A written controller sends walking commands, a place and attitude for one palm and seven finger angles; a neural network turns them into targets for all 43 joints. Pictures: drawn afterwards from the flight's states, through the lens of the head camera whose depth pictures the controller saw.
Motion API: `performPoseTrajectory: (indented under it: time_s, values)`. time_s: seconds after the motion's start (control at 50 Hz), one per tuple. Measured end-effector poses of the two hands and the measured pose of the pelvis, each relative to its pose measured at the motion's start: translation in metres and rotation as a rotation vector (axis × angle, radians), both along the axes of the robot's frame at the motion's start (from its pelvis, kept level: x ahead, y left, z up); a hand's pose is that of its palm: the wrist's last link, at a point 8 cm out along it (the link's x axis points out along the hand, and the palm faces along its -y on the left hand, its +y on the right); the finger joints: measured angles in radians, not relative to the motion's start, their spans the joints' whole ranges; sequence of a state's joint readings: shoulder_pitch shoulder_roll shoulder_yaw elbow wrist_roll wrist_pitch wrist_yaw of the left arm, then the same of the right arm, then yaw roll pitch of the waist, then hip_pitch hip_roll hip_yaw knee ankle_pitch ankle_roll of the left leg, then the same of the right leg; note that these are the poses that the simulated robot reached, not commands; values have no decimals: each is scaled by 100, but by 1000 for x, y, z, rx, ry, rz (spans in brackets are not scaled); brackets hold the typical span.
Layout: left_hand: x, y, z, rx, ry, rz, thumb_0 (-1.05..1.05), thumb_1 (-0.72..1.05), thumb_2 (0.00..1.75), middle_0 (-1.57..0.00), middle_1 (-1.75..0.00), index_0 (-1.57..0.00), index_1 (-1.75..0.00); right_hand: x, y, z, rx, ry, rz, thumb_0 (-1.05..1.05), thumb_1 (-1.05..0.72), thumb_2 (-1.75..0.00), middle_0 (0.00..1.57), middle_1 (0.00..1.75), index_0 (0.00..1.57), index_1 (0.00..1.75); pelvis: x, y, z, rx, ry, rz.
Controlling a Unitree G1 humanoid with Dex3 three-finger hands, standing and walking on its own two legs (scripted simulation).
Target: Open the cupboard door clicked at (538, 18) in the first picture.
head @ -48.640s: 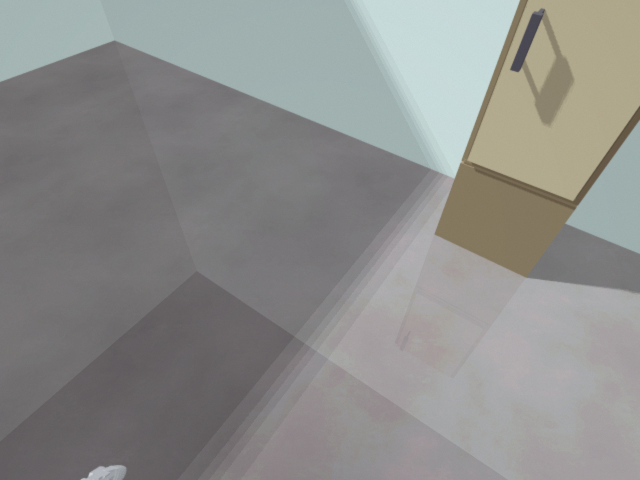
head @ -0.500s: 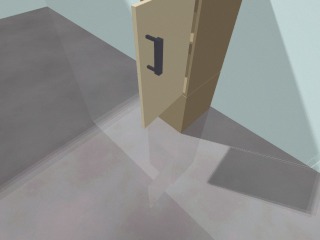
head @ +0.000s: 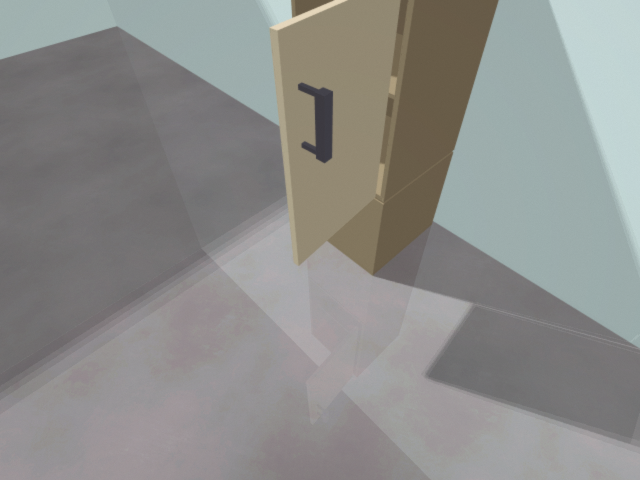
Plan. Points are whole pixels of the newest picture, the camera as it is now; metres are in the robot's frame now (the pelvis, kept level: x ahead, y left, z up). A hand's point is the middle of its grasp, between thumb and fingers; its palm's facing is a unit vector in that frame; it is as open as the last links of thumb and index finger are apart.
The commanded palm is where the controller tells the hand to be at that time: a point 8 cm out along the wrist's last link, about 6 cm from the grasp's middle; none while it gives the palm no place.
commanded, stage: let the arm hang, fingers relaxed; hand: left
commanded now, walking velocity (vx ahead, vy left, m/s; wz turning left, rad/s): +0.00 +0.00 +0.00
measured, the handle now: (314, 123) +0.70 +0.05 +0.08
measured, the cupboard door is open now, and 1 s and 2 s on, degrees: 95 95 95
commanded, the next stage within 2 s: look to check the result in 0.32 s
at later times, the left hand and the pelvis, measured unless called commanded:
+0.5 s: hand out of the picture +0.02 +0.18 -0.17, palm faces +0.03 -0.97 -0.22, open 7.3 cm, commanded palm none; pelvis +0.02 -0.01 +0.00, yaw +0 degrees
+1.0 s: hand out of the picture +0.08 +0.20 -0.16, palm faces +0.02 -0.96 -0.29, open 7.3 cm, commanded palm none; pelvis +0.03 -0.02 +0.01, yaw +0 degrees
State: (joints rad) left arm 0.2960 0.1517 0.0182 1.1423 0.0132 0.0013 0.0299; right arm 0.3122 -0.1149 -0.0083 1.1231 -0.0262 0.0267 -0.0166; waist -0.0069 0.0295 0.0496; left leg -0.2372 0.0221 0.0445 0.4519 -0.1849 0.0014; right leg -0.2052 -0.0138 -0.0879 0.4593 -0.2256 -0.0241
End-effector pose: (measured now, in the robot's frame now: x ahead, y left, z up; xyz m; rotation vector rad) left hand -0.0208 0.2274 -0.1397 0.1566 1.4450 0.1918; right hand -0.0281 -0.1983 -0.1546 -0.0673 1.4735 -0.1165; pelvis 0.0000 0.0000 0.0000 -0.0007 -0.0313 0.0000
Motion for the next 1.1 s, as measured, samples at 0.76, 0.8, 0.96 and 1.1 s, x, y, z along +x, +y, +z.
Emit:
performPoseTrajectory:
  time_s: [0.76,0.8,0.96,1.1]
  values:
    - [65,10,10,39,-84,-32,0,91,90,-20,-30,-20,-30,79,-53,12,-96,-100,60,1,-90,-90,20,30,20,30,27,-12,6,4,1,6]
    - [71,12,11,45,-97,-37,0,91,90,-20,-30,-20,-30,85,-57,13,-102,-112,63,1,-90,-90,20,30,20,30,29,-13,6,4,1,6]
    - [93,17,17,67,-139,-56,0,91,90,-20,-30,-20,-30,104,-71,17,-123,-147,78,1,-90,-90,20,30,20,30,33,-17,7,5,1,6]
    - [105,19,21,83,-159,-69,0,91,90,-20,-30,-20,-30,111,-80,19,-133,-157,81,1,-90,-90,20,30,20,30,36,-21,7,6,1,4]
